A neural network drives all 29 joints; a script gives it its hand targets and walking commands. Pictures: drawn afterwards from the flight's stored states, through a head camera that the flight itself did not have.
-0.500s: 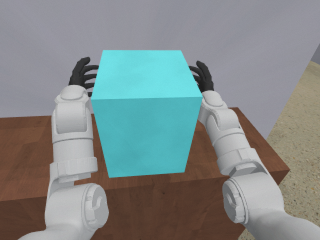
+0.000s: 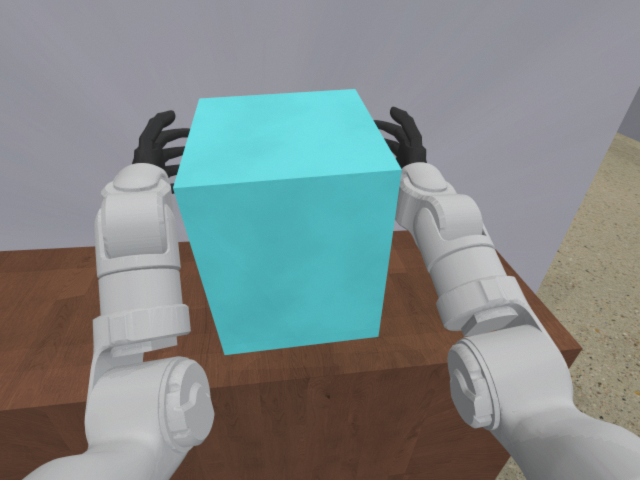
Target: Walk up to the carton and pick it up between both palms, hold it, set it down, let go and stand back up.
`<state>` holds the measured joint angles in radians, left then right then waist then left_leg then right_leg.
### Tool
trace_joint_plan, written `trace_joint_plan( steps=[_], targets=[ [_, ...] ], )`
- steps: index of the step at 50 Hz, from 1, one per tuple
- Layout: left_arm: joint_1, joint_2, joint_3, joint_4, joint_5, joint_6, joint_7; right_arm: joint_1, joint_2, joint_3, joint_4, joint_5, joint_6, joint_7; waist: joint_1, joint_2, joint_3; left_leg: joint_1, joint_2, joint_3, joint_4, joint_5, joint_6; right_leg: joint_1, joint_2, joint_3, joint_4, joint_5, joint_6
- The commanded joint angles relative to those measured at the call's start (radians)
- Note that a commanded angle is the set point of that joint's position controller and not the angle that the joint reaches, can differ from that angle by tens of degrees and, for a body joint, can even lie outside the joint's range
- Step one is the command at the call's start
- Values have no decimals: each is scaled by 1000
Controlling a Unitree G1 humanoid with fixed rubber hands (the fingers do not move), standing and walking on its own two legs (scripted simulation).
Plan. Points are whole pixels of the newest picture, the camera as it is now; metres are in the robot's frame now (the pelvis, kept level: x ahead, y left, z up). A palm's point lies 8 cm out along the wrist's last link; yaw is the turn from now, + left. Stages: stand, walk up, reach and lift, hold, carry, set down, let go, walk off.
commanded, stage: hold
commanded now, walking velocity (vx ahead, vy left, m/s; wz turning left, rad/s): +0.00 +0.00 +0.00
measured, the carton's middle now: (290, 220) +0.38 +0.00 +0.21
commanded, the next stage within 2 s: none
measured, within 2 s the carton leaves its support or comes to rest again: neither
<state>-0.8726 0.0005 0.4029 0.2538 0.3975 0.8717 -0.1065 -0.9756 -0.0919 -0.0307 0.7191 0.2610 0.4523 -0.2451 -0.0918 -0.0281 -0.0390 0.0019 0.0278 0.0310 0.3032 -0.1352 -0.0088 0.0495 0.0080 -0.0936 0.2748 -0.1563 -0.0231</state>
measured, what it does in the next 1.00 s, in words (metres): stands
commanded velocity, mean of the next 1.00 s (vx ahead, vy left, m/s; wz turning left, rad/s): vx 0.00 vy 0.00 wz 0.00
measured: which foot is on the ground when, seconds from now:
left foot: down 0.00-1.00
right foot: down 0.00-1.00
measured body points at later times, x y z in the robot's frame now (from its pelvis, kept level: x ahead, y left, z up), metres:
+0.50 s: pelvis +0.01 -0.01 +0.00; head -0.08 +0.01 +0.44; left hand +0.38 +0.16 +0.28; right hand +0.39 -0.14 +0.28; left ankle +0.03 +0.12 -0.75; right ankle +0.01 -0.10 -0.75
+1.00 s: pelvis +0.01 -0.01 +0.00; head -0.08 +0.01 +0.44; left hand +0.38 +0.16 +0.29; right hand +0.39 -0.14 +0.29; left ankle +0.03 +0.12 -0.75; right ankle +0.01 -0.10 -0.75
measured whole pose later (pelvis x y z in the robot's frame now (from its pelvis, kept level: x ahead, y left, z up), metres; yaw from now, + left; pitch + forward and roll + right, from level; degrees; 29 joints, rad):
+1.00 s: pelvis +0.01 -0.01 +0.00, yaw +0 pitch -10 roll +0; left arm -0.89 0.03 0.41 0.27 0.40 0.90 -0.14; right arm -0.99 -0.09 0.00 0.71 0.30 0.51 -0.29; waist -0.09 -0.04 -0.05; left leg 0.01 0.03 0.02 0.30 -0.14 -0.02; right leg 0.06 0.02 -0.10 0.27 -0.17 -0.03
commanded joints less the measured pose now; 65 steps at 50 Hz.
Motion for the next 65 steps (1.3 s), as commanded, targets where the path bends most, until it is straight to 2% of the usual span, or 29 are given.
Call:
trace_joint_plan(
  steps=[1, 3, 5, 7, 8, 9, 13, 15, 18, 20, 22, 27, 32, 34, 37, 39, 43, 46, 49, 51, 58, 61, 65],
  targets=[
    [-633, -489, -359, -16, -154, -69, -130, -703, 594, 245, -232, 101, -14, 101, 8, 21, -264, -44, -63, 32, -64, 34, 9, 84, 54, 27, -27, 44, 65],
    [-644, -473, -344, -11, -154, -73, -131, -694, 598, 240, -207, 106, -8, 100, 12, 17, -258, -47, -67, 36, -63, 35, 15, 71, 49, 32, -28, 44, 70],
    [-627, -466, -333, -12, -153, -72, -134, -688, 606, 262, -224, 121, -9, 94, 18, 4, -272, -32, -72, 36, -49, 77, 13, 90, 50, 35, -25, 103, 75],
    [-615, -456, -337, -12, -155, -68, -142, -680, 599, 262, -229, 131, -2, 83, 4, 5, -268, -5, -77, 36, -37, 105, 8, 88, 49, 37, -28, 146, 80],
    [-597, -454, -335, -14, -156, -63, -147, -685, 596, 277, -258, 143, -3, 76, 8, -1, -280, 6, -80, 35, -29, 126, 7, 101, 48, 36, -28, 172, 84],
    [-585, -457, -343, -13, -154, -57, -151, -677, 586, 280, -264, 152, 0, 70, 5, 17, -273, 8, -80, 34, -25, 142, -1, 110, 50, 33, -25, 186, 81],
    [-608, -471, -390, -102, -175, -55, -156, -658, 590, 305, -308, 183, 13, 53, -20, 42, -303, 42, -83, 27, -1, 206, -25, 118, 54, 23, -14, 243, 84],
    [-618, -468, -398, -86, -179, -53, -158, -658, 580, 294, -305, 179, 20, 51, -29, 47, -267, 29, -81, 22, -13, 163, -25, 92, 51, 22, -22, 189, 83],
    [-608, -472, -387, -72, -162, -44, -157, -663, 579, 292, -298, 171, 26, 61, -4, 50, -234, -9, -73, 25, -34, 124, -17, 83, 54, 22, -23, 126, 74],
    [-595, -486, -397, -96, -167, -43, -155, -677, 592, 315, -340, 187, 20, 62, 5, 48, -279, 3, -74, 22, -17, 186, -20, 109, 57, 24, -14, 183, 75],
    [-599, -489, -412, -115, -175, -45, -154, -656, 584, 312, -329, 188, 28, 57, -15, 56, -287, 24, -76, 19, -11, 205, -29, 115, 59, 24, -10, 201, 76],
    [-590, -487, -426, -144, -181, -36, -159, -626, 568, 313, -334, 197, 44, 51, -30, 56, -274, 39, -74, 18, -9, 215, -39, 109, 62, 21, -11, 205, 74],
    [-606, -478, -392, -114, -171, -36, -158, -659, 591, 305, -325, 177, 46, 63, 3, 25, -253, -17, -72, 22, -37, 118, -14, 97, 60, 22, -18, 113, 79],
    [-635, -474, -388, -92, -171, -42, -154, -674, 588, 286, -304, 163, 41, 72, 5, 33, -250, -30, -65, 22, -49, 83, -8, 80, 58, 20, -19, 69, 74],
    [-648, -494, -411, -96, -180, -50, -153, -672, 589, 271, -287, 157, 34, 77, -12, 60, -267, -28, -62, 25, -43, 102, -19, 84, 59, 25, -13, 92, 65],
    [-627, -487, -394, -68, -176, -46, -152, -687, 586, 279, -296, 165, 33, 72, -3, 50, -271, -20, -68, 22, -32, 124, -17, 95, 58, 27, -13, 127, 69],
    [-628, -464, -358, -38, -157, -49, -153, -675, 580, 268, -254, 155, 35, 72, 7, 28, -244, -28, -69, 27, -49, 78, -4, 83, 53, 29, -23, 82, 75],
    [-610, -460, -354, -32, -151, -44, -165, -652, 567, 261, -234, 154, 38, 69, -6, 32, -232, -20, -67, 26, -45, 100, -8, 90, 51, 29, -24, 113, 72],
    [-609, -453, -362, -54, -164, -46, -171, -658, 583, 277, -268, 165, 35, 60, -11, 22, -269, 1, -77, 28, -22, 145, -11, 111, 47, 30, -22, 184, 83],
    [-625, -474, -390, -96, -183, -51, -168, -669, 587, 290, -318, 179, 30, 55, -21, 38, -305, 26, -80, 24, -5, 193, -23, 119, 52, 24, -12, 227, 84],
    [-638, -485, -402, -87, -176, -50, -154, -684, 589, 287, -315, 175, 24, 60, -11, 53, -270, -6, -73, 21, -25, 129, -17, 90, 54, 20, -16, 128, 80],
    [-623, -481, -384, -51, -167, -46, -153, -682, 581, 272, -285, 163, 28, 67, -4, 42, -236, -29, -65, 20, -41, 89, -10, 82, 57, 20, -20, 83, 74],
    [-631, -484, -388, -62, -167, -47, -155, -678, 571, 266, -269, 161, 29, 72, -4, 55, -271, -34, -62, 22, -42, 110, -13, 112, 60, 26, -10, 110, 68]
  ],
)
